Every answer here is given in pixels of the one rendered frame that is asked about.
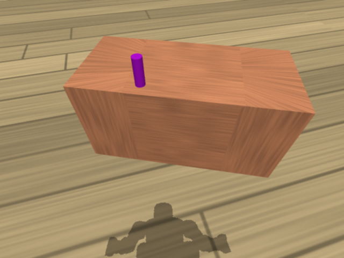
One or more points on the can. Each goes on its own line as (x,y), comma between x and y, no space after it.
(138,70)

